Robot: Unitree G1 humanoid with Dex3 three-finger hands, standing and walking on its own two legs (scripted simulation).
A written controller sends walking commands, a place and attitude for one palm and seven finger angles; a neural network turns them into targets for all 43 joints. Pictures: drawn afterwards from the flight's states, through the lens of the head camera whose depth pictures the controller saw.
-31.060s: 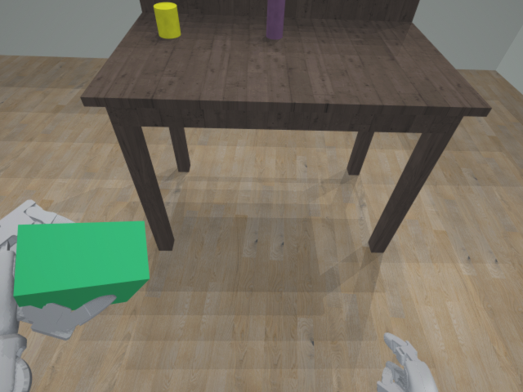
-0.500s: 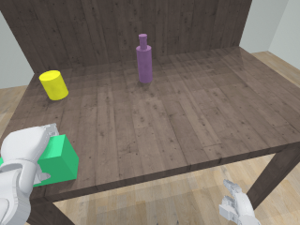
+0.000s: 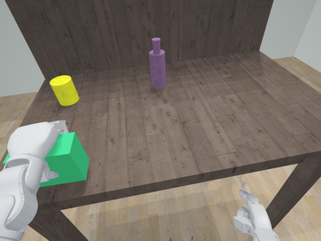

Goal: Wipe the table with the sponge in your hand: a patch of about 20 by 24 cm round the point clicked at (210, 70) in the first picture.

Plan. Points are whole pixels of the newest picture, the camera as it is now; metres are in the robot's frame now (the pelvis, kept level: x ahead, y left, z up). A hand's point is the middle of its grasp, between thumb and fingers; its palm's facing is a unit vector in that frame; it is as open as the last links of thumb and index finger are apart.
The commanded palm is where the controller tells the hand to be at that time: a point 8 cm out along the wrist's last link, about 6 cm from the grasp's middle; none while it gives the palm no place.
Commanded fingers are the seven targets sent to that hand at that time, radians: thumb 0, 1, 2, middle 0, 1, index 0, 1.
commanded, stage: lift the sponge slowly off the table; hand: left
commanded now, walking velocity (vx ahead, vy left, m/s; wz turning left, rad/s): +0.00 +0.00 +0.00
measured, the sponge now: (55, 165) +0.23 +0.32 +0.09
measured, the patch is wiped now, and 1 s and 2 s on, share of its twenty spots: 0.95 0.95 0.95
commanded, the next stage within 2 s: bring the sponge back beside the body in 1.30 s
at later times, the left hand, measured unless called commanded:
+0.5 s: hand (44, 142) +0.23 +0.31 +0.17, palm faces +0.10 -0.03 -0.99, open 10.0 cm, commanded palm +0.20 +0.31 +0.24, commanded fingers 0.00 0.10 1.30 -1.20 -1.60 -1.20 -1.60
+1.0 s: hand (42, 128) +0.24 +0.31 +0.20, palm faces +0.16 -0.01 -0.99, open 10.0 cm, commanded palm +0.21 +0.30 +0.28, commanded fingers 0.00 0.10 1.30 -1.20 -1.60 -1.20 -1.60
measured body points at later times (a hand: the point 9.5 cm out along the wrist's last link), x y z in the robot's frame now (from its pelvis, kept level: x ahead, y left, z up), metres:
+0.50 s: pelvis -0.01 +0.00 +0.00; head -0.04 -0.03 +0.45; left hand +0.22 +0.31 +0.22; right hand +0.24 -0.19 -0.07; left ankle +0.07 +0.15 -0.73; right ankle -0.01 -0.14 -0.73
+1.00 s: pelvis -0.02 +0.00 +0.00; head -0.05 -0.04 +0.45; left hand +0.23 +0.30 +0.26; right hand +0.24 -0.19 -0.07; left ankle +0.07 +0.15 -0.73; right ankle -0.01 -0.14 -0.73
